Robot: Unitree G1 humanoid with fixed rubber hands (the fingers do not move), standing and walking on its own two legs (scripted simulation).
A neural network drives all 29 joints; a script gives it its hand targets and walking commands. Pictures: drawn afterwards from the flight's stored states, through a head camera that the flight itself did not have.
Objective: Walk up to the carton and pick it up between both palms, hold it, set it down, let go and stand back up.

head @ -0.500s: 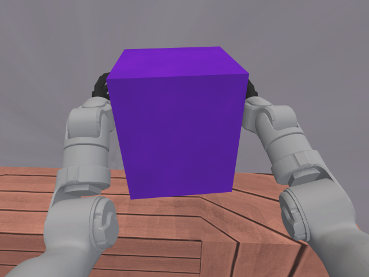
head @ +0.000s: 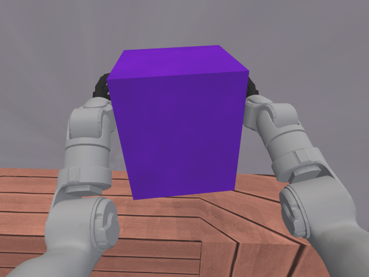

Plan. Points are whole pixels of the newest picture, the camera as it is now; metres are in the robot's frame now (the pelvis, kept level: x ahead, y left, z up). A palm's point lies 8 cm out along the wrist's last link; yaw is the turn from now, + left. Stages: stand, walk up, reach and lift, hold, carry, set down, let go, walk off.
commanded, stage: hold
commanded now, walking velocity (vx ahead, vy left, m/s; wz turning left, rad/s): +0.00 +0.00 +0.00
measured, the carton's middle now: (178, 118) +0.37 -0.01 +0.26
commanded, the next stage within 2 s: none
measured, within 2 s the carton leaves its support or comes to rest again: neither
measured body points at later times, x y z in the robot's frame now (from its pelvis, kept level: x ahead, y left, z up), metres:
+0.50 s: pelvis +0.00 +0.00 +0.00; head -0.11 +0.01 +0.44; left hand +0.38 +0.15 +0.29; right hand +0.37 -0.16 +0.29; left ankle -0.01 +0.13 -0.74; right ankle +0.03 -0.12 -0.74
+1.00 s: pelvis +0.00 +0.00 +0.00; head -0.10 +0.01 +0.44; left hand +0.39 +0.14 +0.29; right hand +0.38 -0.16 +0.28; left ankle -0.01 +0.13 -0.74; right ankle +0.03 -0.12 -0.74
